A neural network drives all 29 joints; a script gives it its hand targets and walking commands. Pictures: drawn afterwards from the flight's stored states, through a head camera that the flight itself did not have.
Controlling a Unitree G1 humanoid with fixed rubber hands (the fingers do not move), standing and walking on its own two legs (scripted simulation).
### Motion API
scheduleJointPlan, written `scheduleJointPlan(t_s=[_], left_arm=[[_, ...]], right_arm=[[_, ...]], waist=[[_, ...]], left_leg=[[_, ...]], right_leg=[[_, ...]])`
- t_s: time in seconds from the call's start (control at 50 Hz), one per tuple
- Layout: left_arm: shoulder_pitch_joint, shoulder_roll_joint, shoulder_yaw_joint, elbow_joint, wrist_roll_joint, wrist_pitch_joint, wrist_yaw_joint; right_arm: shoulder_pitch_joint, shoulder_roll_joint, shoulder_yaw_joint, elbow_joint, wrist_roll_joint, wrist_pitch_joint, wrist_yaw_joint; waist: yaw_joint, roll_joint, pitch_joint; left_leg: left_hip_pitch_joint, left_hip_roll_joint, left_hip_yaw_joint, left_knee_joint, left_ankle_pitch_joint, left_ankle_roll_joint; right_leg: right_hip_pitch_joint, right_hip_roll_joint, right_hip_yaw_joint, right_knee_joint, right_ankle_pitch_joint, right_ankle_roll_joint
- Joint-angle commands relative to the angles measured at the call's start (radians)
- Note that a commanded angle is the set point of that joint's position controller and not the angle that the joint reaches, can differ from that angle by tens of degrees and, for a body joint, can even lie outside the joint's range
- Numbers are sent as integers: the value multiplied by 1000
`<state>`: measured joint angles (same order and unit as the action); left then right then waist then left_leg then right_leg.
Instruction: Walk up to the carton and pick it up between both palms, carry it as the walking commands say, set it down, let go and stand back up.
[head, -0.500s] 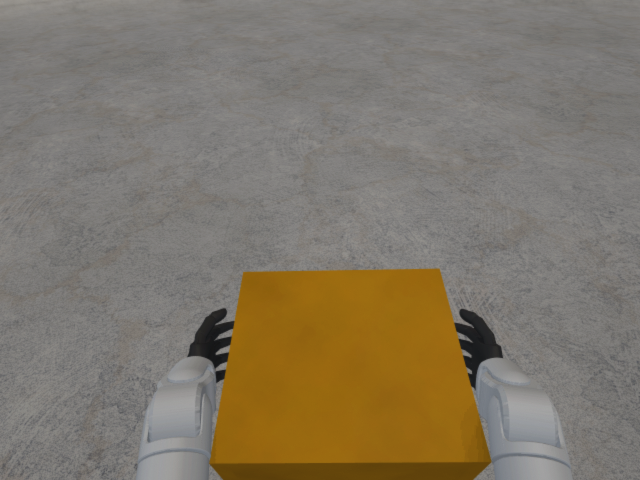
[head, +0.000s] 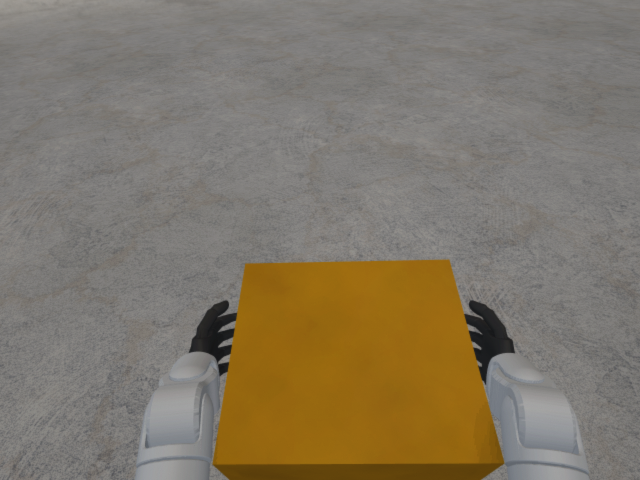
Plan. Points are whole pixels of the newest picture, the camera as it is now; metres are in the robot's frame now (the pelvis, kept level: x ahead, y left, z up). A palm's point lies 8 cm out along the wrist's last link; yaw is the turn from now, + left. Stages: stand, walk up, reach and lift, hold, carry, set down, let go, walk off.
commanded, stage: carry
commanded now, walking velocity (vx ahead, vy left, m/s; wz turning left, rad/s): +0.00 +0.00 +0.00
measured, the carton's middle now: (348, 388) +0.28 +0.00 -0.01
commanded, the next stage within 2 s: none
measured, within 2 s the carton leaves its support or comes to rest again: neither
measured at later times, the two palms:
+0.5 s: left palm (204, 360) +0.26 +0.16 +0.08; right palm (516, 368) +0.25 -0.19 +0.09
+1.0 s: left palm (238, 388) +0.23 +0.12 +0.07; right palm (560, 396) +0.22 -0.23 +0.07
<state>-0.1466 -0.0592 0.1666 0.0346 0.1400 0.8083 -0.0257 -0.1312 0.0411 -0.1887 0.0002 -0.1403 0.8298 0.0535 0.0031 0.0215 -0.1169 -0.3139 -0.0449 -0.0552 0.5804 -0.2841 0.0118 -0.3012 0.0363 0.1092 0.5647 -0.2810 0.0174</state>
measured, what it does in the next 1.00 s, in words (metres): shifts its weight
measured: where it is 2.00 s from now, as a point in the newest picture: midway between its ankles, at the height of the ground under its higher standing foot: outside the picture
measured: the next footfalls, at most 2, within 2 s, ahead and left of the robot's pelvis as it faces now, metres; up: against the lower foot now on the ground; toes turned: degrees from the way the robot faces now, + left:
left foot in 1.52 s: -0.03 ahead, +0.00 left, +0.00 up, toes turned +9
right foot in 1.84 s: -0.03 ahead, -0.36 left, +0.00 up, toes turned -10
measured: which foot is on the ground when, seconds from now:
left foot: down 0.00-1.00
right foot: down 0.00-1.00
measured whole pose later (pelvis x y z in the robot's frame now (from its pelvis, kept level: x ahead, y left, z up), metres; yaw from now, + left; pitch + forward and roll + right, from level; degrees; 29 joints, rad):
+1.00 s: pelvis -0.03 -0.04 -0.01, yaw -1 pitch +4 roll -1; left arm -0.10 -0.05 0.16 -0.29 0.04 1.15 0.03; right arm -0.11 0.06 -0.17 -0.29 -0.06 1.15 -0.03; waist -0.01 0.02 -0.13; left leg -0.45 0.07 -0.03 0.68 -0.31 -0.03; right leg -0.43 0.07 -0.02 0.62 -0.26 -0.05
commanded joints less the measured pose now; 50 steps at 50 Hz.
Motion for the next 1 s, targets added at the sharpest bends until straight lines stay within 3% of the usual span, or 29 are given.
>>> scheduleJointPlan(t_s=[0.0, 0.04, 0.06, 0.08, 0.12, 0.2, 0.28, 0.68, 0.74, 0.82, 0.86, 0.9, 0.94, 0.96, 0.98], left_arm=[[-489, -819, -706, -218, -309, 40, -188], [-521, -818, -742, -286, -343, 81, -186], [-540, -816, -759, -321, -361, 103, -185], [-551, -813, -772, -333, -380, 130, -185], [-517, -832, -777, -332, -410, 186, -188], [-534, -839, -774, -379, -449, 273, -184], [-542, -826, -764, -403, -445, 327, -171], [-529, -827, -734, -438, -444, 361, -161], [-518, -824, -737, -447, -448, 364, -164], [-508, -824, -747, -459, -451, 372, -168], [-504, -827, -753, -459, -456, 373, -171], [-492, -827, -756, -457, -460, 370, -172], [-475, -817, -752, -456, -461, 366, -171], [-455, -820, -751, -451, -454, 364, -169], [-436, -828, -752, -448, -444, 361, -167]], right_arm=[[-545, 862, 738, -202, 313, 27, 174], [-540, 830, 738, -234, 324, 67, 167], [-529, 822, 738, -250, 334, 88, 163], [-524, 817, 742, -268, 348, 112, 156], [-514, 810, 742, -319, 362, 168, 147], [-527, 809, 744, -356, 391, 258, 140], [-525, 822, 745, -340, 413, 312, 144], [-545, 854, 773, -384, 441, 340, 143], [-529, 845, 765, -388, 434, 339, 141], [-478, 833, 746, -384, 423, 342, 138], [-478, 836, 747, -393, 422, 341, 137], [-482, 837, 753, -409, 421, 341, 136], [-477, 840, 763, -427, 425, 339, 135], [-471, 842, 768, -435, 430, 338, 136], [-474, 843, 778, -445, 439, 336, 140]], waist=[[5, -132, -250], [13, -11, -279], [15, 35, -287], [15, 59, -290], [11, 55, -286], [1, 31, -257], [-4, 19, -251], [-11, -43, -254], [-13, -34, -246], [-15, 108, -245], [-13, 127, -239], [-13, 78, -224], [-20, -102, -227], [-21, -160, -234], [-25, -166, -234]], left_leg=[[66, 97, -9, -50, 106, 5], [123, 211, -125, -121, 352, 61], [137, 264, -173, -147, 441, 87], [130, 282, -192, -154, 473, 105], [103, 261, -147, -152, 439, 102], [38, 197, -81, -159, 251, 66], [32, 181, -60, -148, 215, 61], [41, 130, -16, -70, 112, 34], [43, 189, -61, -80, 138, 37], [54, 313, -185, -123, 186, 71], [18, 327, -187, -119, 166, 71], [-41, 289, -135, -84, 101, 41], [-99, 166, 14, 81, 33, -11], [-119, 103, 79, 153, -47, -32], [-103, 85, 108, 163, -100, -34]], right_leg=[[18, -224, 133, -53, 321, -70], [-32, -126, 7, 72, 181, -14], [-46, -107, -12, 90, 59, -7], [-40, -104, -21, 84, 5, -11], [-21, -98, -42, 48, 3, -13], [1, -104, -50, 14, 87, -2], [-9, -111, -46, -4, 115, -13], [-15, -136, 8, -82, 139, -62], [-37, -102, -27, -27, 145, -55], [-116, -69, -67, 74, 52, -34], [-106, -64, -76, 66, -5, -35], [-62, -77, -53, -5, 23, -46], [-6, -177, 83, -129, 168, -84], [20, -218, 131, -173, 213, -113], [16, -228, 125, -176, 238, -134]])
